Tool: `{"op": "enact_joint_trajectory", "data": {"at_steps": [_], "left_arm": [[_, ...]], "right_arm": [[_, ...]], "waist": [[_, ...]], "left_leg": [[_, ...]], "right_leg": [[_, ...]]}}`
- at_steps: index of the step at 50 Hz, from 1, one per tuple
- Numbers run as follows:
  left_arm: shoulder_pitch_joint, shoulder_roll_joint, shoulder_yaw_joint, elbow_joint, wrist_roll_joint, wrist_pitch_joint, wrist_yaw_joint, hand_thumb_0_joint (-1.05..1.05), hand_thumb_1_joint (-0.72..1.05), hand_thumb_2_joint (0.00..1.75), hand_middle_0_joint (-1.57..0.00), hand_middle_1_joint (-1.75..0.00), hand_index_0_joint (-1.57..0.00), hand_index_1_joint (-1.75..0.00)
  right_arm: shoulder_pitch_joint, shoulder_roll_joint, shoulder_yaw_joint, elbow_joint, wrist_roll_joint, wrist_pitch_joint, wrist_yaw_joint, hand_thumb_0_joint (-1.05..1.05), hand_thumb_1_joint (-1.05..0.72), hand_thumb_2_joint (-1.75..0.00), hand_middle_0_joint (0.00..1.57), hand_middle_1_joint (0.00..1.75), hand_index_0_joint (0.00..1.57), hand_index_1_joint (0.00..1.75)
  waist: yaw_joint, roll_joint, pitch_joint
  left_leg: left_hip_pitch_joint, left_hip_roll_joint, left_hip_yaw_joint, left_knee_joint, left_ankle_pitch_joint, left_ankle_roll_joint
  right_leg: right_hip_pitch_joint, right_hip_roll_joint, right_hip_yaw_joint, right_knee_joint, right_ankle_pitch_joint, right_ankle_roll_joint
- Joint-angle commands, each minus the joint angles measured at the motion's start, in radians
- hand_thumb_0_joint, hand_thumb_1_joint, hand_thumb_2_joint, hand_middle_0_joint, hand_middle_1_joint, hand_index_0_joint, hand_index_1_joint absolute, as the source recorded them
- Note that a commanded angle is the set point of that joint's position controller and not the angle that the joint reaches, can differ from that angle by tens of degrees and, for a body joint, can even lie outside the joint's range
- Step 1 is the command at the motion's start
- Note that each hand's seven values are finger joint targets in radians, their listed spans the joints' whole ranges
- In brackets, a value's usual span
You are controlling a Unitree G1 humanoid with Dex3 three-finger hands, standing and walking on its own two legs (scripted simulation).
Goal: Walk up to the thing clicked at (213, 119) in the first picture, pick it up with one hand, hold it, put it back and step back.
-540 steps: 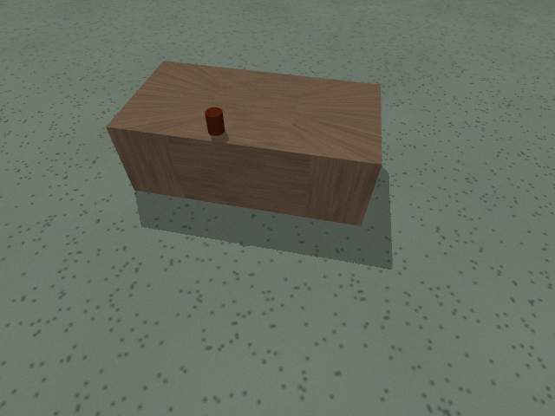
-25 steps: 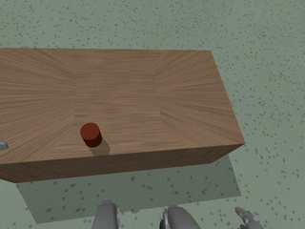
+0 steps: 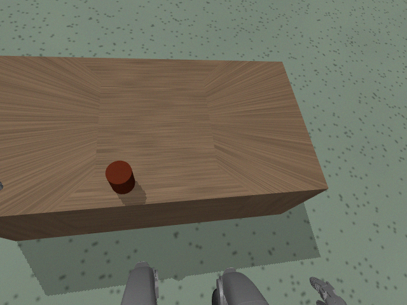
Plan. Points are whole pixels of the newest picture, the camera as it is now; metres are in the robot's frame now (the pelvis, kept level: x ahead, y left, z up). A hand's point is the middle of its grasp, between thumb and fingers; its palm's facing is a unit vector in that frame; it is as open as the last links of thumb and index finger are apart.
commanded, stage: go down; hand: left
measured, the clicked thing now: (121, 178) +0.45 +0.19 -0.26
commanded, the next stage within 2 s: none
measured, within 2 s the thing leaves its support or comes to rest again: neither
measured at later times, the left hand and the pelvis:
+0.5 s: hand out of the picture +0.40 +0.38 +0.03, palm faces +0.20 -0.98 -0.07, open 17.1 cm; pelvis -0.01 +0.00 -0.01, yaw +0 degrees
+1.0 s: hand out of the picture +0.39 +0.39 +0.03, palm faces +0.20 -0.98 -0.05, open 17.0 cm; pelvis +0.00 +0.00 -0.01, yaw +0 degrees
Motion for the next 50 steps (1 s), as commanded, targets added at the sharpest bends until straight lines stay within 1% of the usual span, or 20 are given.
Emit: {"op": "enact_joint_trajectory", "data": {"at_steps": [1,3,6,8,9,11,12,19,20,23,24,28,33,35,37,40,43,45,47,50], "left_arm": [[-0.279,0.397,0.060,-0.196,-0.034,-0.071,-0.004,0.00,-0.44,0.07,-0.05,-0.02,-0.03,-0.04],[-0.297,0.418,0.071,-0.193,-0.033,-0.073,-0.009,0.00,-0.44,0.07,-0.05,-0.02,-0.03,-0.04],[-0.317,0.431,0.067,-0.188,-0.029,-0.072,-0.011,0.00,-0.43,0.07,-0.06,-0.02,-0.03,-0.04],[-0.333,0.410,0.055,-0.173,-0.030,-0.073,-0.016,0.00,-0.44,0.07,-0.05,-0.02,-0.03,-0.04],[-0.342,0.439,0.067,-0.193,-0.027,-0.075,-0.013,0.00,-0.43,0.07,-0.05,-0.02,-0.03,-0.04],[-0.364,0.445,0.062,-0.203,-0.027,-0.075,-0.016,0.00,-0.43,0.06,-0.06,-0.02,-0.03,-0.04],[-0.327,0.416,0.052,-0.132,-0.027,-0.065,-0.018,0.00,-0.42,0.07,-0.05,-0.02,-0.03,-0.04],[-0.342,0.474,0.084,-0.167,-0.029,-0.067,-0.014,0.00,-0.43,0.07,-0.06,-0.03,-0.03,-0.05],[-0.347,0.470,0.073,-0.161,-0.030,-0.068,-0.017,0.00,-0.41,0.07,-0.05,-0.03,-0.03,-0.04],[-0.347,0.456,0.072,-0.170,-0.038,-0.069,-0.025,0.00,-0.42,0.06,-0.06,-0.03,-0.04,-0.04],[-0.329,0.472,0.089,-0.168,-0.042,-0.070,-0.028,0.00,-0.40,0.07,-0.05,-0.02,-0.03,-0.03],[-0.317,0.445,0.084,-0.172,-0.056,-0.073,-0.041,0.00,-0.43,0.07,-0.05,-0.03,-0.03,-0.04],[-0.309,0.411,0.065,-0.186,-0.066,-0.077,-0.045,0.00,-0.43,0.07,-0.05,-0.03,-0.03,-0.04],[-0.314,0.443,0.092,-0.206,-0.068,-0.086,-0.047,0.00,-0.43,0.06,-0.06,-0.03,-0.03,-0.04],[-0.326,0.445,0.092,-0.230,-0.068,-0.093,-0.047,0.00,-0.43,0.07,-0.05,-0.03,-0.03,-0.04],[-0.306,0.461,0.109,-0.220,-0.067,-0.097,-0.043,0.00,-0.39,0.08,-0.05,-0.03,-0.03,-0.04],[-0.310,0.468,0.116,-0.230,-0.068,-0.099,-0.046,0.00,-0.38,0.07,-0.05,-0.02,-0.03,-0.04],[-0.291,0.432,0.098,-0.203,-0.074,-0.095,-0.054,0.00,-0.37,0.08,-0.05,-0.02,-0.03,-0.04],[-0.314,0.446,0.102,-0.212,-0.074,-0.099,-0.059,0.00,-0.38,0.08,-0.05,-0.03,-0.03,-0.04],[-0.314,0.411,0.079,-0.173,-0.081,-0.098,-0.068,0.00,-0.37,0.08,-0.04,-0.02,-0.02,-0.03]], "right_arm": [[0.119,-0.211,-0.085,-0.066,0.001,-0.029,-0.016,0.00,-0.91,-0.91,0.20,0.30,0.20,0.30],[0.125,-0.212,-0.079,-0.064,-0.005,-0.029,-0.014,0.00,-0.91,-0.91,0.20,0.30,0.20,0.30],[0.126,-0.211,-0.077,-0.066,-0.004,-0.028,-0.014,0.00,-0.91,-0.90,0.20,0.30,0.20,0.30],[0.130,-0.216,-0.078,-0.062,-0.006,-0.029,-0.014,0.00,-0.91,-0.91,0.20,0.30,0.20,0.30],[0.130,-0.219,-0.077,-0.068,-0.005,-0.029,-0.013,0.00,-0.91,-0.90,0.20,0.30,0.20,0.30],[0.133,-0.215,-0.073,-0.067,-0.006,-0.024,-0.014,0.00,-0.91,-0.90,0.20,0.30,0.20,0.30],[0.134,-0.220,-0.074,-0.066,-0.004,-0.026,-0.016,0.00,-0.90,-0.90,0.20,0.30,0.20,0.30],[0.129,-0.220,-0.068,-0.079,-0.001,-0.022,-0.014,0.00,-0.90,-0.90,0.20,0.30,0.20,0.30],[0.118,-0.214,-0.064,-0.083,0.000,-0.022,-0.016,0.00,-0.90,-0.90,0.20,0.30,0.20,0.30],[0.125,-0.227,-0.070,-0.081,0.002,-0.023,-0.016,0.00,-0.90,-0.90,0.20,0.30,0.20,0.30],[0.124,-0.223,-0.066,-0.083,0.001,-0.024,-0.016,0.00,-0.90,-0.90,0.20,0.30,0.20,0.30],[0.133,-0.220,-0.065,-0.076,0.001,-0.023,-0.019,0.00,-0.91,-0.90,0.20,0.30,0.20,0.30],[0.132,-0.218,-0.068,-0.071,0.005,-0.026,-0.020,0.00,-0.91,-0.90,0.20,0.30,0.20,0.30],[0.129,-0.222,-0.071,-0.065,0.004,-0.026,-0.022,0.00,-0.91,-0.90,0.20,0.30,0.20,0.30],[0.134,-0.220,-0.071,-0.058,0.000,-0.023,-0.022,0.00,-0.91,-0.90,0.20,0.30,0.20,0.30],[0.119,-0.216,-0.067,-0.061,0.002,-0.022,-0.023,0.00,-0.91,-0.90,0.20,0.30,0.20,0.30],[0.117,-0.216,-0.066,-0.062,-0.002,-0.021,-0.022,0.00,-0.91,-0.90,0.20,0.30,0.20,0.30],[0.110,-0.214,-0.064,-0.064,-0.001,-0.022,-0.025,0.00,-0.91,-0.90,0.20,0.30,0.20,0.30],[0.105,-0.216,-0.065,-0.067,-0.002,-0.023,-0.023,0.00,-0.91,-0.90,0.20,0.30,0.20,0.30],[0.107,-0.222,-0.066,-0.070,0.000,-0.025,-0.024,0.00,-0.90,-0.90,0.20,0.30,0.20,0.30]], "waist": [[0.020,0.219,-0.417],[0.018,0.244,-0.432],[0.014,0.245,-0.434],[0.001,0.235,-0.439],[0.014,0.249,-0.440],[0.012,0.253,-0.454],[-0.005,0.224,-0.431],[0.021,0.231,-0.433],[0.015,0.248,-0.415],[0.014,0.268,-0.436],[0.024,0.271,-0.439],[0.013,0.244,-0.460],[0.005,0.211,-0.452],[0.013,0.254,-0.470],[0.019,0.271,-0.480],[0.025,0.269,-0.457],[0.034,0.288,-0.471],[0.021,0.266,-0.447],[0.022,0.269,-0.436],[0.004,0.238,-0.421]], "left_leg": [[0.478,-0.027,-0.001,-0.126,0.384,0.022],[0.482,-0.025,-0.008,-0.119,0.411,0.018],[0.475,-0.028,-0.002,-0.115,0.375,0.021],[0.472,-0.024,-0.010,-0.108,0.386,0.021],[0.471,-0.027,-0.009,-0.114,0.377,0.019],[0.474,-0.028,-0.004,-0.107,0.357,0.021],[0.474,-0.024,-0.012,-0.108,0.372,0.021],[0.411,-0.033,-0.004,-0.118,0.288,0.022],[0.408,-0.032,0.000,-0.119,0.260,0.021],[0.456,-0.023,-0.021,-0.123,0.323,0.011],[0.460,-0.024,-0.020,-0.118,0.326,0.011],[0.467,-0.027,-0.014,-0.090,0.399,0.016],[0.445,-0.031,-0.006,-0.077,0.396,0.025],[0.479,-0.029,-0.014,-0.076,0.422,0.016],[0.494,-0.028,-0.017,-0.075,0.449,0.014],[0.486,-0.029,-0.020,-0.089,0.409,0.012],[0.492,-0.027,-0.025,-0.085,0.438,0.011],[0.478,-0.027,-0.020,-0.083,0.427,0.015],[0.455,-0.027,-0.024,-0.085,0.387,0.013],[0.445,-0.024,-0.026,-0.086,0.353,0.015]], "right_leg": [[-0.001,0.031,-0.035,-0.100,0.278,-0.078],[-0.007,0.030,-0.040,-0.088,0.287,-0.078],[-0.006,0.030,-0.034,-0.094,0.274,-0.077],[-0.025,0.031,-0.038,-0.083,0.277,-0.078],[-0.026,0.029,-0.037,-0.080,0.264,-0.081],[-0.021,0.032,-0.036,-0.089,0.259,-0.080],[-0.036,0.035,-0.043,-0.085,0.265,-0.079],[-0.007,0.032,-0.038,-0.086,0.225,-0.081],[-0.021,0.035,-0.035,-0.088,0.207,-0.081],[-0.059,0.038,-0.050,-0.070,0.221,-0.085],[-0.058,0.038,-0.050,-0.070,0.216,-0.084],[-0.037,0.037,-0.045,-0.071,0.280,-0.079],[-0.024,0.034,-0.035,-0.077,0.299,-0.075],[-0.055,0.036,-0.044,-0.063,0.287,-0.077],[-0.061,0.034,-0.048,-0.060,0.295,-0.079],[-0.061,0.036,-0.048,-0.059,0.265,-0.081],[-0.062,0.034,-0.049,-0.051,0.274,-0.082],[-0.063,0.035,-0.047,-0.056,0.279,-0.080],[-0.079,0.036,-0.046,-0.050,0.249,-0.082],[-0.095,0.038,-0.050,-0.050,0.231,-0.082]]}}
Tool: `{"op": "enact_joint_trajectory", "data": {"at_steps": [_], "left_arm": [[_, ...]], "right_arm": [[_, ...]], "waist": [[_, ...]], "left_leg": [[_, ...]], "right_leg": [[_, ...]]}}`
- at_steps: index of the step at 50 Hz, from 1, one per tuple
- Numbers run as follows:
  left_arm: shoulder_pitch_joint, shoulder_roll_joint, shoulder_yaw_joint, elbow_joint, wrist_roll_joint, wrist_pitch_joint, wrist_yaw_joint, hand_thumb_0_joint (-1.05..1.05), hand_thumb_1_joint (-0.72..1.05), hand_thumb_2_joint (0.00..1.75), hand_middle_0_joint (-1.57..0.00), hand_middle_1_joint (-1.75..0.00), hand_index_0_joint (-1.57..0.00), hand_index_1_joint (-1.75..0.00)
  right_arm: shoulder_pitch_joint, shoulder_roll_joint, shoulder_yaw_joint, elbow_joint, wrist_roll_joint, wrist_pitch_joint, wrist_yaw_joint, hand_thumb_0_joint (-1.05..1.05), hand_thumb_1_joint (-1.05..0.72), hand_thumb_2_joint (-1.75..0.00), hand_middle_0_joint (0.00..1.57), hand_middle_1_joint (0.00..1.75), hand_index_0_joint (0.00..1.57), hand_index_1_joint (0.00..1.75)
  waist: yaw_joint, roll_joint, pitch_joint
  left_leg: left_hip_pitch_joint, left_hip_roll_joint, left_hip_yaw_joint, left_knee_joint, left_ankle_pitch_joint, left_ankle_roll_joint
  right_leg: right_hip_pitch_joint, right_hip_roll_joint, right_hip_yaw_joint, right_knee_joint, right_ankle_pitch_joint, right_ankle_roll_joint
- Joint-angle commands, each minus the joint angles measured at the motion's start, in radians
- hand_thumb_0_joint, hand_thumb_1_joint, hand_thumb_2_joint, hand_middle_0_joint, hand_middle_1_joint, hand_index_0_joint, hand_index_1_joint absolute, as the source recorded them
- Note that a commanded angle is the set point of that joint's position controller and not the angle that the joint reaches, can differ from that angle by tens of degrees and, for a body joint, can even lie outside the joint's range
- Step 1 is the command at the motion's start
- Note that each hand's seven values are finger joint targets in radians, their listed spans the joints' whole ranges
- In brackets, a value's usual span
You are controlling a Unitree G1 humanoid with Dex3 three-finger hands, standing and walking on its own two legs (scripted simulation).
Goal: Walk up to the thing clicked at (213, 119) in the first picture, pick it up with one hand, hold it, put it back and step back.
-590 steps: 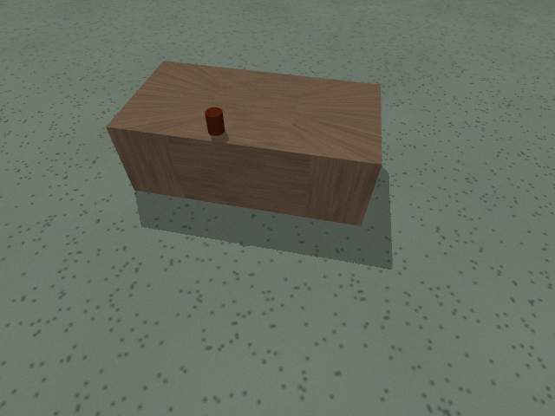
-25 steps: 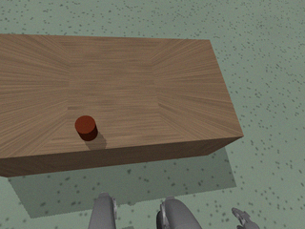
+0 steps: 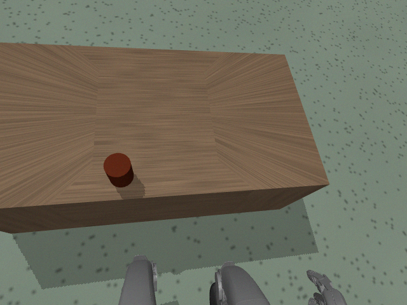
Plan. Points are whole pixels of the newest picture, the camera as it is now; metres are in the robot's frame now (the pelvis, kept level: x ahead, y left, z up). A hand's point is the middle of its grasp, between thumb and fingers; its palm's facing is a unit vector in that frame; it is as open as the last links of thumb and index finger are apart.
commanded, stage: go down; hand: left
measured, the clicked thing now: (119, 170) +0.45 +0.18 -0.25
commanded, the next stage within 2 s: none
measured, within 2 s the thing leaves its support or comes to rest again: neither
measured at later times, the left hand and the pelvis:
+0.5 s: hand out of the picture +0.39 +0.39 +0.05, palm faces +0.19 -0.98 -0.03, open 16.9 cm; pelvis +0.00 +0.00 +0.00, yaw +0 degrees
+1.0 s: hand out of the picture +0.39 +0.39 +0.04, palm faces +0.19 -0.98 -0.01, open 16.8 cm; pelvis +0.00 +0.00 -0.01, yaw +0 degrees
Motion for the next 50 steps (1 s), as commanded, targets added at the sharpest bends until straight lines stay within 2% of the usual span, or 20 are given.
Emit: {"op": "enact_joint_trajectory", "data": {"at_steps": [1,5,7,9,13,19,22,24,26,28,30,31,33,34,39,41,43,45,47,50], "left_arm": [[-0.277,0.367,0.035,-0.190,-0.042,-0.065,-0.016,0.00,-0.37,0.07,-0.05,-0.02,-0.03,-0.03],[-0.305,0.373,0.032,-0.193,-0.048,-0.076,-0.022,0.00,-0.39,0.06,-0.05,-0.02,-0.03,-0.03],[-0.332,0.413,0.050,-0.218,-0.046,-0.082,-0.023,0.00,-0.39,0.05,-0.05,-0.02,-0.03,-0.03],[-0.331,0.432,0.059,-0.223,-0.041,-0.083,-0.019,0.00,-0.36,0.06,-0.05,-0.02,-0.03,-0.03],[-0.321,0.473,0.093,-0.243,-0.044,-0.081,-0.013,0.00,-0.35,0.07,-0.05,-0.02,-0.03,-0.03],[-0.245,0.410,0.074,-0.202,-0.058,-0.062,-0.029,0.00,-0.36,0.06,-0.05,-0.02,-0.03,-0.03],[-0.215,0.362,0.059,-0.188,-0.080,-0.064,-0.039,0.00,-0.36,0.05,-0.05,-0.02,-0.04,-0.03],[-0.241,0.379,0.064,-0.209,-0.085,-0.073,-0.041,0.00,-0.38,0.04,-0.05,-0.02,-0.04,-0.03],[-0.267,0.378,0.065,-0.207,-0.089,-0.082,-0.047,0.00,-0.39,0.04,-0.05,-0.02,-0.04,-0.03],[-0.280,0.372,0.062,-0.216,-0.090,-0.092,-0.049,0.00,-0.36,0.05,-0.05,-0.02,-0.03,-0.03],[-0.300,0.401,0.072,-0.233,-0.085,-0.100,-0.047,0.00,-0.34,0.05,-0.05,-0.01,-0.03,-0.02],[-0.302,0.433,0.090,-0.245,-0.080,-0.104,-0.041,0.00,-0.34,0.06,-0.05,-0.02,-0.03,-0.03],[-0.291,0.420,0.084,-0.241,-0.079,-0.102,-0.039,0.00,-0.33,0.07,-0.05,-0.02,-0.03,-0.03],[-0.290,0.443,0.103,-0.250,-0.081,-0.105,-0.041,0.00,-0.31,0.06,-0.04,-0.02,-0.03,-0.02],[-0.241,0.435,0.114,-0.251,-0.091,-0.095,-0.053,0.00,-0.31,0.07,-0.05,-0.02,-0.03,-0.03],[-0.222,0.382,0.090,-0.229,-0.099,-0.088,-0.063,0.00,-0.32,0.06,-0.05,-0.02,-0.03,-0.03],[-0.220,0.367,0.084,-0.211,-0.104,-0.085,-0.068,0.00,-0.33,0.06,-0.04,-0.02,-0.03,-0.03],[-0.226,0.349,0.072,-0.215,-0.108,-0.089,-0.067,0.00,-0.33,0.07,-0.04,-0.02,-0.03,-0.03],[-0.242,0.356,0.077,-0.205,-0.111,-0.095,-0.073,0.00,-0.35,0.05,-0.05,-0.02,-0.03,-0.03],[-0.291,0.381,0.083,-0.239,-0.112,-0.112,-0.072,0.00,-0.34,0.05,-0.05,-0.02,-0.03,-0.03]], "right_arm": [[0.130,-0.217,-0.084,-0.056,0.001,-0.029,-0.019,0.00,-0.90,-0.90,0.20,0.30,0.20,0.30],[0.133,-0.212,-0.078,-0.052,0.000,-0.034,-0.019,0.00,-0.90,-0.90,0.20,0.30,0.20,0.30],[0.136,-0.220,-0.080,-0.049,-0.002,-0.035,-0.017,0.00,-0.91,-0.90,0.20,0.30,0.20,0.30],[0.133,-0.220,-0.078,-0.050,-0.002,-0.032,-0.020,0.00,-0.90,-0.90,0.20,0.30,0.20,0.30],[0.132,-0.219,-0.070,-0.053,-0.001,-0.030,-0.021,0.00,-0.90,-0.90,0.20,0.30,0.20,0.30],[0.115,-0.217,-0.074,-0.067,0.006,-0.027,-0.023,0.00,-0.91,-0.90,0.20,0.30,0.20,0.30],[0.117,-0.214,-0.072,-0.072,0.013,-0.034,-0.026,0.00,-0.90,-0.90,0.20,0.30,0.20,0.30],[0.119,-0.213,-0.071,-0.070,0.014,-0.038,-0.025,0.00,-0.91,-0.90,0.20,0.30,0.20,0.30],[0.128,-0.216,-0.076,-0.056,0.013,-0.039,-0.029,0.00,-0.91,-0.90,0.20,0.30,0.20,0.30],[0.123,-0.215,-0.077,-0.051,0.011,-0.041,-0.030,0.00,-0.91,-0.90,0.20,0.30,0.20,0.30],[0.127,-0.214,-0.074,-0.048,0.007,-0.042,-0.031,0.00,-0.90,-0.90,0.20,0.30,0.20,0.30],[0.125,-0.215,-0.073,-0.049,0.007,-0.042,-0.030,0.00,-0.90,-0.90,0.20,0.30,0.20,0.30],[0.122,-0.213,-0.073,-0.049,0.005,-0.038,-0.030,0.00,-0.91,-0.90,0.20,0.30,0.20,0.30],[0.117,-0.213,-0.072,-0.049,0.006,-0.037,-0.033,0.00,-0.90,-0.90,0.20,0.30,0.20,0.30],[0.118,-0.215,-0.067,-0.048,0.004,-0.036,-0.030,0.00,-0.91,-0.90,0.20,0.30,0.20,0.30],[0.111,-0.214,-0.072,-0.050,0.005,-0.038,-0.030,0.00,-0.91,-0.90,0.20,0.30,0.20,0.30],[0.111,-0.209,-0.067,-0.053,0.006,-0.037,-0.031,0.00,-0.91,-0.90,0.20,0.30,0.20,0.30],[0.114,-0.211,-0.072,-0.052,0.008,-0.042,-0.029,0.00,-0.91,-0.90,0.20,0.30,0.20,0.30],[0.110,-0.211,-0.072,-0.051,0.010,-0.042,-0.032,0.00,-0.91,-0.90,0.20,0.30,0.20,0.30],[0.114,-0.214,-0.073,-0.045,0.009,-0.042,-0.032,0.00,-0.91,-0.90,0.20,0.30,0.20,0.30]], "waist": [[0.009,0.233,-0.427],[0.003,0.209,-0.448],[0.015,0.267,-0.475],[0.023,0.282,-0.473],[0.036,0.292,-0.496],[0.038,0.273,-0.442],[0.018,0.211,-0.425],[0.021,0.207,-0.435],[0.004,0.209,-0.447],[0.008,0.226,-0.442],[0.015,0.253,-0.455],[0.030,0.253,-0.456],[0.028,0.260,-0.465],[0.039,0.278,-0.467],[0.048,0.306,-0.511],[0.037,0.292,-0.478],[0.023,0.248,-0.466],[0.023,0.226,-0.441],[0.011,0.214,-0.438],[0.012,0.206,-0.460]], "left_leg": [[0.517,-0.023,-0.007,-0.139,0.362,0.018],[0.484,-0.030,0.005,-0.113,0.355,0.028],[0.525,-0.025,-0.008,-0.117,0.375,0.018],[0.529,-0.028,-0.006,-0.127,0.341,0.015],[0.531,-0.031,-0.006,-0.130,0.365,0.015],[0.499,-0.028,-0.010,-0.143,0.322,0.011],[0.467,-0.028,-0.001,-0.125,0.334,0.021],[0.461,-0.031,0.002,-0.116,0.339,0.024],[0.476,-0.029,-0.003,-0.103,0.349,0.024],[0.479,-0.029,-0.003,-0.107,0.325,0.021],[0.500,-0.029,-0.007,-0.109,0.333,0.017],[0.486,-0.033,-0.005,-0.111,0.320,0.018],[0.494,-0.035,-0.002,-0.114,0.316,0.018],[0.491,-0.038,0.002,-0.116,0.295,0.016],[0.568,-0.028,-0.015,-0.098,0.479,0.007],[0.556,-0.024,-0.019,-0.097,0.475,0.007],[0.514,-0.028,-0.012,-0.084,0.456,0.016],[0.479,-0.029,-0.012,-0.089,0.427,0.019],[0.467,-0.030,-0.009,-0.083,0.379,0.023],[0.465,-0.035,-0.004,-0.079,0.357,0.027]], "right_leg": [[-0.019,0.036,-0.037,-0.108,0.252,-0.079],[0.009,0.031,-0.023,-0.106,0.278,-0.073],[-0.034,0.032,-0.033,-0.087,0.254,-0.079],[-0.035,0.032,-0.033,-0.092,0.229,-0.080],[-0.007,0.032,-0.034,-0.090,0.249,-0.081],[-0.032,0.039,-0.042,-0.092,0.217,-0.083],[0.000,0.038,-0.035,-0.098,0.253,-0.076],[0.002,0.036,-0.029,-0.098,0.258,-0.075],[-0.016,0.037,-0.031,-0.091,0.264,-0.074],[-0.041,0.036,-0.029,-0.085,0.239,-0.076],[-0.045,0.035,-0.031,-0.081,0.232,-0.078],[-0.036,0.034,-0.029,-0.079,0.225,-0.080],[-0.028,0.034,-0.027,-0.082,0.228,-0.081],[-0.028,0.035,-0.025,-0.083,0.213,-0.081],[-0.040,0.036,-0.040,-0.061,0.294,-0.080],[-0.063,0.038,-0.044,-0.060,0.285,-0.079],[-0.047,0.038,-0.038,-0.068,0.301,-0.075],[-0.042,0.035,-0.036,-0.066,0.292,-0.076],[-0.047,0.037,-0.033,-0.069,0.271,-0.073],[-0.037,0.032,-0.025,-0.073,0.269,-0.072]]}}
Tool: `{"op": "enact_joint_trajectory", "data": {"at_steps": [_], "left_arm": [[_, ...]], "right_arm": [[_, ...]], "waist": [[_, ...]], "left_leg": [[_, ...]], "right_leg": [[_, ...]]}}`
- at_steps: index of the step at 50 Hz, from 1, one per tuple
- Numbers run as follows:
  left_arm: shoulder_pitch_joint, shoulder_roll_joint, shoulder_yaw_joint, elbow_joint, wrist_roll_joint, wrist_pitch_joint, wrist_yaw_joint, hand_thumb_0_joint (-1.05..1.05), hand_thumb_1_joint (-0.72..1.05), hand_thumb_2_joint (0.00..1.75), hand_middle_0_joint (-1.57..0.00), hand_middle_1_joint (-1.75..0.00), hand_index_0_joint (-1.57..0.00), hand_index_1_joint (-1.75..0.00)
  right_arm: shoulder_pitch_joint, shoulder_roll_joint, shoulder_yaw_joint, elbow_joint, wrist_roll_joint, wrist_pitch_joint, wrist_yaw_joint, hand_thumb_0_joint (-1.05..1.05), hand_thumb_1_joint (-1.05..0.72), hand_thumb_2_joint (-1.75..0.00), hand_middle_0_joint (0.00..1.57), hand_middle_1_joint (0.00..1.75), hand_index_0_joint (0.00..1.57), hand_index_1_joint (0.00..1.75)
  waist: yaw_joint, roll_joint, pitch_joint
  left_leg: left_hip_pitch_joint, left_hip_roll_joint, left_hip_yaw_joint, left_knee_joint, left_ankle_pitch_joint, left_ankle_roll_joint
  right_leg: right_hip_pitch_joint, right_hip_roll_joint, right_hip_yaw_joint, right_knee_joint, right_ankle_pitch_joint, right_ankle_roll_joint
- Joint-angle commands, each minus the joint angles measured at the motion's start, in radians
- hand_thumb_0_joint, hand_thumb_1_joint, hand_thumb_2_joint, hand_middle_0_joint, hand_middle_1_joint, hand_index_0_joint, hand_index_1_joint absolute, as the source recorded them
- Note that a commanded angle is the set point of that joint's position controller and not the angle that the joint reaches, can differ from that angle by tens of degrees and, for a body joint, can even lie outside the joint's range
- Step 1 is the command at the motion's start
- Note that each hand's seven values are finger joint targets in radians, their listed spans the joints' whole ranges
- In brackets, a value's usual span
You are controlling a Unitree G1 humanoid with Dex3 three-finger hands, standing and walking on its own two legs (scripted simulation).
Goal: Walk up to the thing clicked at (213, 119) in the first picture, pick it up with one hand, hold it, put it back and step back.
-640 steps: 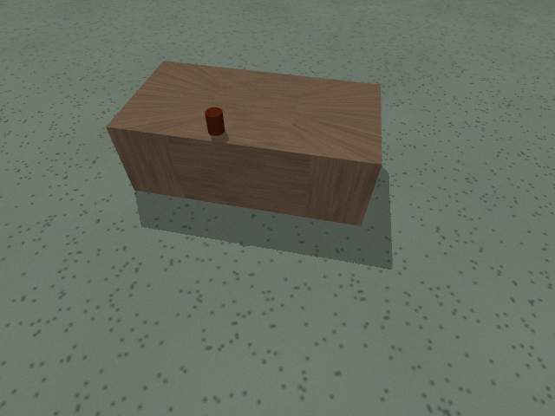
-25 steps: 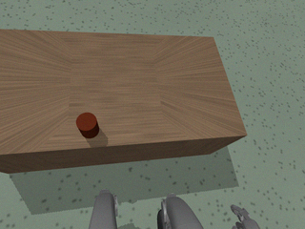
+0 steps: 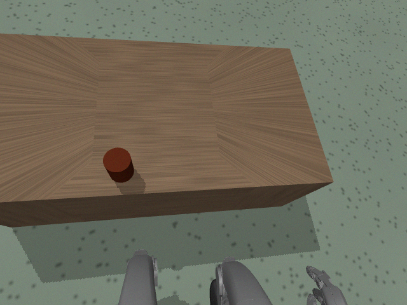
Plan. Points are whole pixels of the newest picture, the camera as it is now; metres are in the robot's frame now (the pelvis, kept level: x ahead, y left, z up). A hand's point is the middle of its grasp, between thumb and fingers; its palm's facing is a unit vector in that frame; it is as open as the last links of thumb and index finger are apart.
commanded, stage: go down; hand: left
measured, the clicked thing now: (119, 165) +0.45 +0.19 -0.24
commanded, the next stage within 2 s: approach in 1.18 s
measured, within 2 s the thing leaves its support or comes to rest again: neither
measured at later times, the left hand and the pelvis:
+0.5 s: hand out of the picture +0.39 +0.39 +0.06, palm faces +0.18 -0.98 +0.01, open 16.8 cm; pelvis -0.01 +0.00 -0.01, yaw +0 degrees
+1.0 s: hand out of the picture +0.39 +0.39 +0.06, palm faces +0.18 -0.98 +0.02, open 16.8 cm; pelvis +0.00 +0.00 -0.01, yaw +0 degrees
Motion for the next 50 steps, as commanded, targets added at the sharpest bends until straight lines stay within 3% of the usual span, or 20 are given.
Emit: {"op": "enact_joint_trajectory", "data": {"at_steps": [1,4,11,15,17,18,19,20,22,25,29,33,35,38,43,45,46,47,50], "left_arm": [[-0.289,0.380,0.050,-0.209,-0.039,-0.074,-0.008,0.00,-0.35,0.05,-0.05,-0.02,-0.03,-0.03],[-0.309,0.442,0.083,-0.237,-0.034,-0.081,-0.003,0.00,-0.33,0.06,-0.04,-0.02,-0.03,-0.03],[-0.264,0.439,0.091,-0.221,-0.036,-0.068,-0.004,0.00,-0.31,0.06,-0.05,-0.02,-0.03,-0.03],[-0.247,0.392,0.062,-0.176,-0.038,-0.063,-0.012,0.00,-0.33,0.05,-0.05,-0.02,-0.03,-0.03],[-0.279,0.410,0.067,-0.209,-0.047,-0.072,-0.018,0.00,-0.34,0.04,-0.05,-0.02,-0.04,-0.03],[-0.269,0.375,0.054,-0.177,-0.052,-0.073,-0.023,0.00,-0.36,0.04,-0.04,-0.02,-0.03,-0.02],[-0.286,0.383,0.051,-0.203,-0.053,-0.078,-0.024,0.00,-0.33,0.04,-0.05,-0.02,-0.04,-0.02],[-0.306,0.388,0.054,-0.213,-0.057,-0.082,-0.026,0.00,-0.35,0.04,-0.05,-0.03,-0.04,-0.03],[-0.321,0.401,0.059,-0.204,-0.059,-0.086,-0.030,0.00,-0.33,0.05,-0.04,-0.02,-0.03,-0.02],[-0.357,0.410,0.050,-0.207,-0.053,-0.083,-0.037,0.00,-0.33,0.04,-0.05,-0.02,-0.04,-0.02],[-0.371,0.468,0.075,-0.212,-0.036,-0.072,-0.023,0.00,-0.31,0.05,-0.05,-0.02,-0.03,-0.02],[-0.320,0.490,0.097,-0.194,-0.027,-0.060,-0.012,0.00,-0.29,0.05,-0.05,-0.02,-0.03,-0.02],[-0.291,0.474,0.094,-0.179,-0.027,-0.053,-0.017,0.00,-0.32,0.06,-0.05,-0.02,-0.03,-0.03],[-0.258,0.441,0.084,-0.187,-0.036,-0.048,-0.026,0.00,-0.32,0.05,-0.05,-0.02,-0.03,-0.03],[-0.267,0.399,0.069,-0.217,-0.060,-0.053,-0.031,0.00,-0.36,0.05,-0.04,-0.03,-0.03,-0.03],[-0.283,0.398,0.074,-0.221,-0.069,-0.060,-0.034,0.00,-0.33,0.04,-0.04,-0.02,-0.03,-0.02],[-0.298,0.412,0.077,-0.226,-0.069,-0.063,-0.033,0.00,-0.32,0.04,-0.04,-0.02,-0.03,-0.02],[-0.291,0.392,0.064,-0.210,-0.070,-0.063,-0.034,0.00,-0.33,0.05,-0.04,-0.02,-0.03,-0.03],[-0.316,0.419,0.071,-0.215,-0.054,-0.071,-0.027,0.00,-0.32,0.05,-0.04,-0.02,-0.03,-0.02]], "right_arm": [[0.135,-0.209,-0.084,-0.048,-0.001,-0.029,-0.020,0.00,-0.91,-0.90,0.20,0.30,0.20,0.30],[0.135,-0.214,-0.082,-0.049,-0.002,-0.027,-0.018,0.00,-0.91,-0.90,0.20,0.30,0.20,0.30],[0.124,-0.205,-0.073,-0.053,-0.002,-0.026,-0.021,0.00,-0.91,-0.90,0.20,0.30,0.20,0.30],[0.115,-0.205,-0.075,-0.061,0.003,-0.029,-0.018,0.00,-0.92,-0.90,0.20,0.30,0.20,0.30],[0.113,-0.206,-0.075,-0.067,0.003,-0.032,-0.017,0.00,-0.91,-0.90,0.20,0.30,0.20,0.30],[0.116,-0.210,-0.077,-0.065,0.006,-0.033,-0.017,0.00,-0.91,-0.90,0.20,0.30,0.20,0.30],[0.113,-0.213,-0.079,-0.069,0.006,-0.035,-0.018,0.00,-0.91,-0.90,0.20,0.30,0.20,0.30],[0.123,-0.214,-0.080,-0.065,0.004,-0.035,-0.017,0.00,-0.91,-0.90,0.20,0.30,0.20,0.30],[0.125,-0.215,-0.075,-0.061,0.005,-0.037,-0.019,0.00,-0.91,-0.90,0.20,0.30,0.20,0.30],[0.130,-0.219,-0.078,-0.055,0.002,-0.037,-0.023,0.00,-0.91,-0.90,0.20,0.30,0.20,0.30],[0.132,-0.221,-0.070,-0.055,-0.002,-0.034,-0.026,0.00,-0.91,-0.90,0.20,0.30,0.20,0.30],[0.137,-0.211,-0.058,-0.059,-0.005,-0.029,-0.023,0.00,-0.91,-0.90,0.20,0.30,0.20,0.30],[0.132,-0.206,-0.060,-0.063,-0.003,-0.025,-0.024,0.00,-0.91,-0.90,0.20,0.30,0.20,0.30],[0.137,-0.211,-0.064,-0.062,-0.003,-0.026,-0.019,0.00,-0.91,-0.90,0.20,0.30,0.20,0.30],[0.127,-0.212,-0.075,-0.068,0.009,-0.032,-0.020,0.00,-0.91,-0.90,0.20,0.30,0.20,0.30],[0.133,-0.213,-0.074,-0.061,0.008,-0.034,-0.021,0.00,-0.91,-0.90,0.20,0.30,0.20,0.30],[0.128,-0.213,-0.075,-0.062,0.010,-0.035,-0.022,0.00,-0.91,-0.90,0.20,0.30,0.20,0.30],[0.130,-0.214,-0.074,-0.061,0.011,-0.037,-0.024,0.00,-0.91,-0.90,0.20,0.30,0.20,0.30],[0.128,-0.213,-0.074,-0.057,0.004,-0.036,-0.023,0.00,-0.91,-0.90,0.20,0.30,0.20,0.30]], "waist": [[0.000,0.220,-0.469],[0.023,0.254,-0.503],[0.033,0.272,-0.493],[0.019,0.258,-0.427],[0.020,0.263,-0.430],[0.004,0.244,-0.424],[0.013,0.253,-0.417],[0.000,0.244,-0.435],[0.002,0.240,-0.456],[-0.004,0.262,-0.464],[0.018,0.310,-0.495],[0.032,0.287,-0.514],[0.028,0.269,-0.497],[0.028,0.272,-0.506],[0.010,0.230,-0.460],[0.004,0.246,-0.467],[0.011,0.235,-0.460],[-0.002,0.227,-0.455],[0.013,0.252,-0.449]], "left_leg": [[0.536,-0.031,0.005,-0.121,0.394,0.029],[0.561,-0.033,0.001,-0.130,0.396,0.026],[0.544,-0.037,0.010,-0.129,0.401,0.026],[0.515,-0.027,-0.004,-0.142,0.360,0.020],[0.509,-0.027,-0.004,-0.141,0.338,0.020],[0.510,-0.023,-0.011,-0.141,0.337,0.019],[0.507,-0.025,-0.006,-0.149,0.308,0.019],[0.508,-0.026,-0.006,-0.139,0.319,0.022],[0.520,-0.026,-0.007,-0.129,0.339,0.023],[0.523,-0.030,-0.005,-0.133,0.275,0.021],[0.549,-0.029,-0.012,-0.132,0.299,0.014],[0.542,-0.035,-0.004,-0.114,0.386,0.020],[0.515,-0.038,0.004,-0.112,0.378,0.025],[0.538,-0.032,-0.004,-0.101,0.468,0.022],[0.511,-0.032,-0.002,-0.122,0.354,0.024],[0.516,-0.030,-0.007,-0.115,0.373,0.021],[0.505,-0.032,-0.005,-0.119,0.342,0.023],[0.511,-0.030,-0.004,-0.117,0.345,0.025],[0.503,-0.033,-0.005,-0.121,0.317,0.022]], "right_leg": [[0.015,0.032,-0.022,-0.120,0.302,-0.071],[0.012,0.030,-0.024,-0.112,0.283,-0.075],[0.034,0.032,-0.020,-0.118,0.298,-0.075],[-0.021,0.037,-0.034,-0.106,0.250,-0.079],[-0.023,0.037,-0.033,-0.107,0.236,-0.079],[-0.042,0.039,-0.039,-0.098,0.234,-0.078],[-0.043,0.038,-0.035,-0.103,0.217,-0.080],[-0.027,0.036,-0.033,-0.103,0.233,-0.079],[-0.036,0.036,-0.033,-0.098,0.244,-0.077],[-0.044,0.036,-0.027,-0.101,0.204,-0.077],[-0.067,0.038,-0.032,-0.085,0.197,-0.082],[-0.015,0.037,-0.032,-0.091,0.267,-0.080],[0.004,0.037,-0.027,-0.100,0.278,-0.077],[-0.008,0.036,-0.036,-0.090,0.325,-0.076],[-0.014,0.040,-0.032,-0.105,0.261,-0.076],[-0.026,0.038,-0.036,-0.096,0.267,-0.076],[-0.025,0.039,-0.031,-0.100,0.250,-0.076],[-0.026,0.038,-0.032,-0.098,0.256,-0.075],[-0.049,0.035,-0.029,-0.092,0.225,-0.079]]}}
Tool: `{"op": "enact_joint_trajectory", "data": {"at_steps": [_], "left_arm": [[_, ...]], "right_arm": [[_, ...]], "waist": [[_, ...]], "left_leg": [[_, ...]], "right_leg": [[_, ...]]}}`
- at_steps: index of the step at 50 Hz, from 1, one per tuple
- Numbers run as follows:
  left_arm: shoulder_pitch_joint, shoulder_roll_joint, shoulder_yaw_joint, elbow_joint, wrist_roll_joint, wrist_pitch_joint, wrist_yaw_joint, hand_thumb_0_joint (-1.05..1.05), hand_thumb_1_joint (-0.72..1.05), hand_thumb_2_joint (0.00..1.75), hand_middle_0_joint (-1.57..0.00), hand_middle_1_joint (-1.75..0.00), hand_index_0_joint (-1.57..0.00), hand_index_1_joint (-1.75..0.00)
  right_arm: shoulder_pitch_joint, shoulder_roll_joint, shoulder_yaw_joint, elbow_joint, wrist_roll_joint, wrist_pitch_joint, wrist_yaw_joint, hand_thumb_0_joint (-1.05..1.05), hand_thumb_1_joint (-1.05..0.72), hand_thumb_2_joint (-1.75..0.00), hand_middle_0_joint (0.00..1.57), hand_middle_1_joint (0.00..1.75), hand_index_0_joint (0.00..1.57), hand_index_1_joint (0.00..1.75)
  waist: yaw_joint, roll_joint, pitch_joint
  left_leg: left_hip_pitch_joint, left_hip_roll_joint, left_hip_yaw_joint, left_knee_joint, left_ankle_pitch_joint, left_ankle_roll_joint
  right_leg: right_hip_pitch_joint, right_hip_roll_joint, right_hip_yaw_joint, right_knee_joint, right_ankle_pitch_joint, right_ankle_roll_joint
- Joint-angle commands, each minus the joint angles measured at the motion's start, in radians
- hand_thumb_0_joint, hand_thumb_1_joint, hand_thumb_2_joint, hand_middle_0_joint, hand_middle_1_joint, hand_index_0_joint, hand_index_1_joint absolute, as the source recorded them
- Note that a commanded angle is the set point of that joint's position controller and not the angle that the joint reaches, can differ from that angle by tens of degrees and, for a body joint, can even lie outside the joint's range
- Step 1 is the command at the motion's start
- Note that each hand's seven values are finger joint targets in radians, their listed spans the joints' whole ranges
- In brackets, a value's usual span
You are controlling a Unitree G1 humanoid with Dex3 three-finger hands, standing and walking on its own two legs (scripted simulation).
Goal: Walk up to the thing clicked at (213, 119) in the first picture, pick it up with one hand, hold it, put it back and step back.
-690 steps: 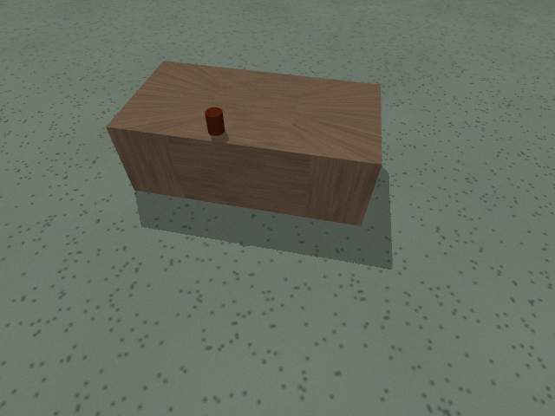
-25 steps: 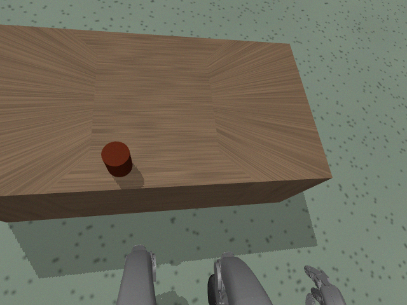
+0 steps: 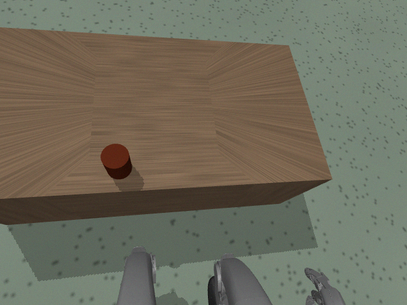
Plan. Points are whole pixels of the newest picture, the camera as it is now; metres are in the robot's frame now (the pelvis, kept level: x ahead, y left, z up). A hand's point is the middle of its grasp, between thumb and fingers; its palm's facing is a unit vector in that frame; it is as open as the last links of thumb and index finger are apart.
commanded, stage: go down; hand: left
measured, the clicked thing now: (117, 162) +0.46 +0.19 -0.23
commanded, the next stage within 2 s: approach in 0.18 s
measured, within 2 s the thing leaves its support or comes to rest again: neither
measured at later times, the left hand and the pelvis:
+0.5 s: hand out of the picture +0.40 +0.38 +0.03, palm faces +0.16 -0.99 +0.04, open 17.3 cm; pelvis +0.00 +0.00 -0.01, yaw +0 degrees
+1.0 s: hand (82, 164) +0.44 +0.27 -0.19, palm faces +0.07 -1.00 +0.07, open 17.7 cm; pelvis -0.05 -0.01 -0.18, yaw -4 degrees
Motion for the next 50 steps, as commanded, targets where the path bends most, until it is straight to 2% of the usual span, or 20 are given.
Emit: {"op": "enact_joint_trajectory", "data": {"at_steps": [1,6,9,10,14,16,18,23,25,31,32,33,35,39,41,44,45,46,49,50], "left_arm": [[-0.305,0.403,0.040,-0.209,-0.026,-0.067,0.001,0.00,-0.33,0.06,-0.04,-0.02,-0.03,-0.03],[-0.335,0.458,0.066,-0.234,-0.014,-0.072,0.002,0.00,-0.31,0.04,-0.04,-0.02,-0.03,-0.02],[-0.323,0.442,0.058,-0.216,-0.013,-0.060,-0.003,0.00,-0.30,0.05,-0.04,-0.02,-0.03,-0.02],[-0.305,0.452,0.061,-0.203,-0.014,-0.055,-0.004,0.00,-0.30,0.05,-0.04,-0.02,-0.03,-0.02],[-0.269,0.425,0.051,-0.158,-0.016,-0.036,-0.006,0.00,-0.34,0.04,-0.05,-0.02,-0.04,-0.03],[-0.232,0.385,0.036,-0.119,-0.021,-0.032,-0.009,0.00,-0.48,0.00,-0.05,-0.03,-0.06,-0.02],[-0.214,0.334,0.011,-0.081,-0.029,-0.038,-0.018,0.00,-0.52,0.00,-0.05,-0.03,-0.06,-0.02],[-0.233,0.260,-0.019,-0.044,-0.047,-0.101,-0.009,0.00,-0.57,0.00,-0.05,-0.04,-0.05,-0.03],[-0.238,0.228,-0.031,-0.015,-0.050,-0.137,-0.006,0.00,-0.58,0.00,-0.04,-0.04,-0.05,-0.03],[-0.349,0.259,-0.009,-0.065,-0.037,-0.267,0.012,0.00,-0.60,0.02,-0.03,-0.06,-0.04,-0.06],[-0.369,0.282,0.014,-0.071,-0.030,-0.284,0.022,0.00,-0.61,0.03,-0.03,-0.07,-0.04,-0.06],[-0.384,0.281,0.012,-0.086,-0.026,-0.298,0.031,0.00,-0.59,0.02,-0.03,-0.07,-0.04,-0.07],[-0.416,0.284,0.019,-0.130,-0.007,-0.322,0.049,0.00,-0.57,0.04,-0.03,-0.08,-0.03,-0.08],[-0.453,0.222,-0.034,-0.162,0.038,-0.326,0.089,0.00,-0.56,0.06,-0.03,-0.09,-0.03,-0.08],[-0.462,0.184,-0.054,-0.146,0.040,-0.319,0.107,0.00,-0.60,0.07,-0.03,-0.09,-0.03,-0.09],[-0.462,0.157,-0.048,-0.140,0.042,-0.314,0.139,0.00,-0.61,0.05,-0.03,-0.08,-0.03,-0.08],[-0.469,0.106,-0.071,-0.114,0.041,-0.310,0.152,0.00,-0.61,0.05,-0.04,-0.08,-0.04,-0.08],[-0.454,0.112,-0.051,-0.099,0.046,-0.309,0.169,0.00,-0.61,0.00,-0.03,-0.07,-0.05,-0.06],[-0.515,0.096,-0.057,-0.128,0.054,-0.314,0.221,0.00,-0.61,0.00,-0.04,-0.07,-0.06,-0.05],[-0.492,0.094,-0.041,-0.122,0.058,-0.316,0.243,0.00,-0.61,0.00,-0.04,-0.07,-0.06,-0.05]], "right_arm": [[0.128,-0.213,-0.086,-0.054,-0.003,-0.031,-0.020,0.00,-0.91,-0.90,0.20,0.30,0.20,0.30],[0.125,-0.223,-0.086,-0.054,-0.010,-0.029,-0.020,0.00,-0.91,-0.90,0.20,0.30,0.20,0.30],[0.127,-0.224,-0.084,-0.058,-0.011,-0.027,-0.022,0.00,-0.91,-0.90,0.20,0.30,0.20,0.30],[0.122,-0.219,-0.076,-0.062,-0.010,-0.027,-0.021,0.00,-0.91,-0.90,0.20,0.30,0.20,0.30],[0.123,-0.216,-0.077,-0.066,-0.008,-0.024,-0.020,0.00,-0.92,-0.90,0.20,0.30,0.20,0.30],[0.120,-0.216,-0.074,-0.067,-0.006,-0.026,-0.018,0.00,-0.88,-0.89,0.20,0.30,0.20,0.30],[0.121,-0.217,-0.077,-0.064,-0.004,-0.027,-0.014,0.00,-0.88,-0.89,0.20,0.30,0.20,0.30],[0.109,-0.208,-0.073,-0.065,-0.004,-0.036,0.003,0.00,-0.87,-0.89,0.20,0.30,0.20,0.30],[0.105,-0.207,-0.070,-0.057,-0.010,-0.039,0.012,0.00,-0.87,-0.89,0.20,0.30,0.20,0.30],[0.093,-0.204,-0.072,-0.043,-0.040,-0.042,0.043,0.00,-0.89,-0.89,0.20,0.30,0.20,0.30],[0.093,-0.204,-0.070,-0.040,-0.046,-0.040,0.047,0.00,-0.89,-0.90,0.20,0.30,0.20,0.30],[0.081,-0.203,-0.069,-0.047,-0.052,-0.039,0.052,0.00,-0.89,-0.90,0.20,0.30,0.20,0.30],[0.079,-0.211,-0.076,-0.046,-0.066,-0.033,0.062,0.00,-0.90,-0.90,0.20,0.30,0.20,0.30],[0.065,-0.218,-0.094,-0.042,-0.087,-0.015,0.078,0.00,-0.90,-0.90,0.20,0.30,0.20,0.30],[0.061,-0.213,-0.095,-0.040,-0.088,-0.006,0.086,0.00,-0.91,-0.90,0.20,0.30,0.20,0.30],[0.062,-0.214,-0.096,-0.034,-0.093,0.006,0.100,0.00,-0.92,-0.90,0.20,0.30,0.20,0.30],[0.056,-0.211,-0.098,-0.036,-0.091,0.012,0.106,0.00,-0.92,-0.90,0.20,0.30,0.20,0.30],[0.063,-0.208,-0.094,-0.033,-0.092,0.017,0.111,0.00,-0.91,-0.90,0.20,0.30,0.20,0.30],[0.054,-0.198,-0.091,-0.049,-0.092,0.037,0.127,0.00,-0.92,-0.90,0.20,0.30,0.20,0.30],[0.051,-0.196,-0.092,-0.055,-0.093,0.046,0.131,0.00,-0.91,-0.90,0.20,0.30,0.20,0.30]], "waist": [[0.016,0.264,-0.451],[0.028,0.328,-0.501],[0.016,0.304,-0.513],[0.025,0.292,-0.510],[0.023,0.251,-0.483],[0.016,0.234,-0.459],[0.005,0.206,-0.430],[-0.008,0.150,-0.385],[-0.018,0.138,-0.400],[-0.019,0.247,-0.550],[-0.016,0.274,-0.575],[-0.004,0.294,-0.596],[0.004,0.368,-0.687],[0.009,0.472,-0.753],[-0.005,0.429,-0.753],[-0.010,0.409,-0.764],[-0.028,0.373,-0.737],[-0.029,0.340,-0.726],[-0.034,0.281,-0.705],[-0.019,0.268,-0.719]], "left_leg": [[0.549,-0.031,0.004,-0.152,0.326,0.022],[0.601,-0.028,-0.008,-0.156,0.344,0.011],[0.610,-0.027,-0.007,-0.148,0.379,0.015],[0.596,-0.031,0.000,-0.143,0.391,0.019],[0.541,-0.035,0.006,-0.134,0.380,0.027],[0.530,-0.031,-0.001,-0.122,0.418,0.025],[0.503,-0.029,-0.004,-0.106,0.423,0.026],[0.381,-0.032,0.003,-0.048,0.331,0.037],[0.349,-0.032,-0.002,0.000,0.345,0.039],[0.257,-0.031,-0.016,0.184,0.318,0.032],[0.245,-0.030,-0.021,0.209,0.330,0.029],[0.229,-0.029,-0.017,0.226,0.298,0.027],[0.277,-0.018,-0.023,0.263,0.340,0.017],[0.305,-0.004,-0.042,0.284,0.333,-0.005],[0.214,-0.007,-0.030,0.335,0.281,0.004],[0.141,-0.008,-0.033,0.405,0.278,0.009],[0.091,-0.009,-0.035,0.425,0.239,0.013],[0.057,-0.008,-0.036,0.447,0.244,0.016],[-0.070,-0.013,-0.028,0.490,0.136,0.026],[-0.084,-0.014,-0.018,0.503,0.136,0.027]], "right_leg": [[-0.004,0.034,-0.025,-0.121,0.237,-0.079],[-0.038,0.035,-0.031,-0.106,0.221,-0.083],[-0.022,0.037,-0.035,-0.112,0.252,-0.080],[0.000,0.035,-0.029,-0.117,0.268,-0.078],[0.022,0.035,-0.024,-0.127,0.282,-0.076],[-0.007,0.036,-0.032,-0.111,0.299,-0.077],[-0.039,0.039,-0.034,-0.101,0.297,-0.075],[-0.095,0.033,-0.021,-0.048,0.259,-0.075],[-0.143,0.031,-0.023,-0.001,0.267,-0.074],[-0.362,0.025,-0.024,0.199,0.204,-0.088],[-0.393,0.021,-0.028,0.236,0.200,-0.090],[-0.414,0.024,-0.026,0.261,0.174,-0.093],[-0.472,0.024,-0.029,0.322,0.169,-0.098],[-0.579,0.027,-0.042,0.404,0.128,-0.111],[-0.596,0.030,-0.037,0.436,0.121,-0.110],[-0.635,0.028,-0.041,0.505,0.128,-0.107],[-0.669,0.029,-0.046,0.520,0.110,-0.107],[-0.664,0.028,-0.049,0.538,0.123,-0.103],[-0.681,0.032,-0.047,0.569,0.079,-0.098],[-0.667,0.033,-0.045,0.572,0.086,-0.095]]}}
